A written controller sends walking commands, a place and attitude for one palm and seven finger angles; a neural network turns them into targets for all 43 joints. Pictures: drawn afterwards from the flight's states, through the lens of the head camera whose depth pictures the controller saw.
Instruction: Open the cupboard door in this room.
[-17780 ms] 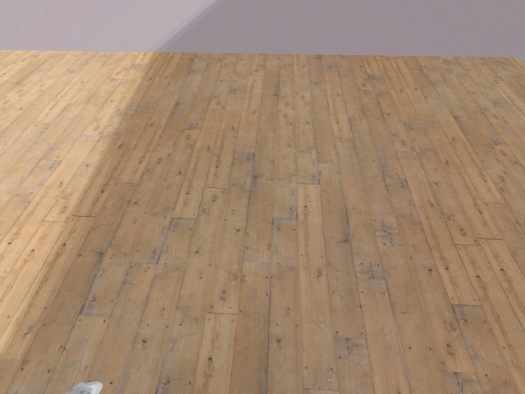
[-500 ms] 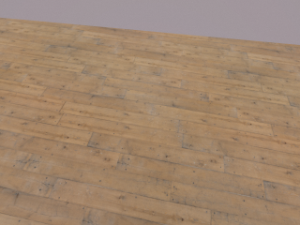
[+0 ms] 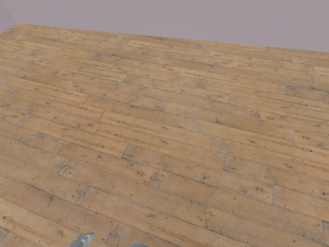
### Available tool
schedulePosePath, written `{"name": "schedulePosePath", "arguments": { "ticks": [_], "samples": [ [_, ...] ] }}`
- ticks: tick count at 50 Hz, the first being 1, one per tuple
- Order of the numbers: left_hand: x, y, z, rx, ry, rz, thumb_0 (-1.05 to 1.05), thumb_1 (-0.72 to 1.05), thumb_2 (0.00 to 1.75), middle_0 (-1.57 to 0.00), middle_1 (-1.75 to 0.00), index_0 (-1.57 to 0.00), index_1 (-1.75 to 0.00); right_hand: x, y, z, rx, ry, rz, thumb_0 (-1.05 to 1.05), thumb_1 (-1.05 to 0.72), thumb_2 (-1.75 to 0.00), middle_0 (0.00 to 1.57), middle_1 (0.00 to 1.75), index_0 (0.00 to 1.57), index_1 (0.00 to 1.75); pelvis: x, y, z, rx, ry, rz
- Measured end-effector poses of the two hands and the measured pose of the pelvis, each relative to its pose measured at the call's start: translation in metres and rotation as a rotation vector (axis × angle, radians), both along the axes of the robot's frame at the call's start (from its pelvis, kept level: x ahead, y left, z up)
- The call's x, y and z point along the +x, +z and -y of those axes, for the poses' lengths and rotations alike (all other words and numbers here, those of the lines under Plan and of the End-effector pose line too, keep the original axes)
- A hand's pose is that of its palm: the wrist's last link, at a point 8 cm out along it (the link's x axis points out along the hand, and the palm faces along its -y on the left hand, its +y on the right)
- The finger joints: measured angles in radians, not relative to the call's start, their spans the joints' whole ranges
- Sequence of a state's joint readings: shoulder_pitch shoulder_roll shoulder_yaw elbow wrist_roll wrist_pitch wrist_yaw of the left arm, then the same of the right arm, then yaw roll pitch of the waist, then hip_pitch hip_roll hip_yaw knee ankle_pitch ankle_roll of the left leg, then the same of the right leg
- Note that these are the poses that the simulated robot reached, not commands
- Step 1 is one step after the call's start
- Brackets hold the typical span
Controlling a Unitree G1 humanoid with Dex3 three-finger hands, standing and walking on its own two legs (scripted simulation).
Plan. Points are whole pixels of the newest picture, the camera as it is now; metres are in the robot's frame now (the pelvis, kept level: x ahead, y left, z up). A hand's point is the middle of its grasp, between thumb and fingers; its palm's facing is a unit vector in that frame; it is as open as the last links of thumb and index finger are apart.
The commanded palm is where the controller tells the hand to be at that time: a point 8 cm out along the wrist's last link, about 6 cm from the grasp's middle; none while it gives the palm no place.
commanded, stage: turn or walk to find it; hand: left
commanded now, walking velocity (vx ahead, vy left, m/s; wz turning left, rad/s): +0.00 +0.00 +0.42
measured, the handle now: out of the picture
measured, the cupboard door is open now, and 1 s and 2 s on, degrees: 0 0 0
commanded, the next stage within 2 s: none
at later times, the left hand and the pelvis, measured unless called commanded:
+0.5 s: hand out of the picture -0.04 +0.25 -0.18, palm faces +0.27 -0.93 -0.25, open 7.4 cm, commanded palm none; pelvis -0.01 +0.03 +0.00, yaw +13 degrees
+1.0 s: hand out of the picture -0.03 +0.18 -0.14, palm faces +0.43 -0.86 -0.28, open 7.4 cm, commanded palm none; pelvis -0.02 -0.03 +0.01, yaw +26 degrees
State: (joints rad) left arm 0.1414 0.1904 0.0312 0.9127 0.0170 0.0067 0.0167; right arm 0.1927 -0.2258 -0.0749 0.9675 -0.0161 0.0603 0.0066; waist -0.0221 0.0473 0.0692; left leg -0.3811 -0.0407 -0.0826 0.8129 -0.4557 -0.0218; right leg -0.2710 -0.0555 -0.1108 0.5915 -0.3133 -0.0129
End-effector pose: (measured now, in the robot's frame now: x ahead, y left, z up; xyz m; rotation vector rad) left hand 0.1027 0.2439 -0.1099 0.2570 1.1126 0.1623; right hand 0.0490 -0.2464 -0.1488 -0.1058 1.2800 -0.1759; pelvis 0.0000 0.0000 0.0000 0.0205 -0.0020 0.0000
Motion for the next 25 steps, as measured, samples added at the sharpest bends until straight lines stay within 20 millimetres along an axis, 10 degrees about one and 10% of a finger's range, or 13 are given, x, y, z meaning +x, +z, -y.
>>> {"name": "schedulePosePath", "arguments": {
  "ticks": [11,25],
  "samples": [
    [-0.072,-0.004,0.008,-0.033,0.145,-0.110,0.01,0.90,0.90,-0.20,-0.30,-0.20,-0.30,0.009,0.011,0.012,-0.023,0.114,-0.076,0.01,-0.91,-0.90,0.20,0.30,0.20,0.30,-0.003,0.009,0.006,0.018,0.111,0.001],
    [-0.157,-0.033,-0.050,-0.070,0.349,-0.242,0.01,0.90,0.90,-0.20,-0.30,-0.20,-0.30,0.081,0.033,-0.060,-0.080,0.325,0.098,0.00,-0.91,-0.90,0.20,0.30,0.20,0.30,-0.014,0.003,-0.031,-0.028,0.225,0.005]
  ]
}}
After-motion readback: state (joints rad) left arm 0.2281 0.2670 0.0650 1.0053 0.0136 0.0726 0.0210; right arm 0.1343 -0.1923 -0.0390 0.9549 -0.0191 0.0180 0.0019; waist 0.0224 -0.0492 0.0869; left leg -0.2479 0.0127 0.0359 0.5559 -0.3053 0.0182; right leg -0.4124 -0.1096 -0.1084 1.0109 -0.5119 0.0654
